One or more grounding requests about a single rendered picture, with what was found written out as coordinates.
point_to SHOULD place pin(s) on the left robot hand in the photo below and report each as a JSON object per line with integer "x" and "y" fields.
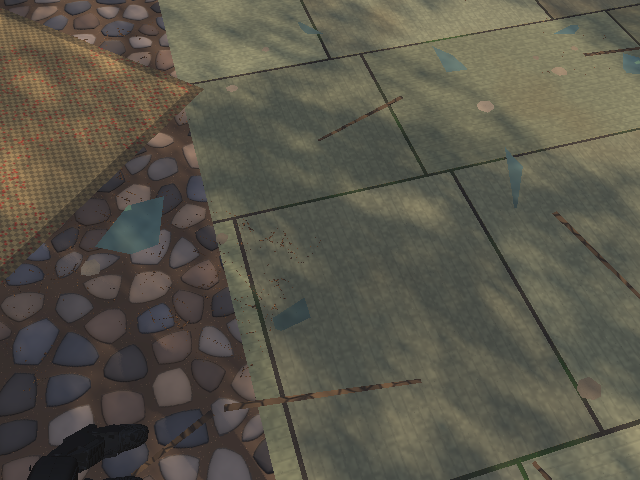
{"x": 87, "y": 447}

